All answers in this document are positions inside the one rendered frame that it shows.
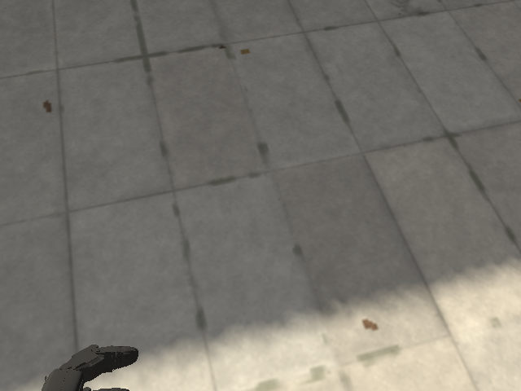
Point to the robot left hand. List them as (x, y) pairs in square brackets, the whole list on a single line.
[(87, 364)]

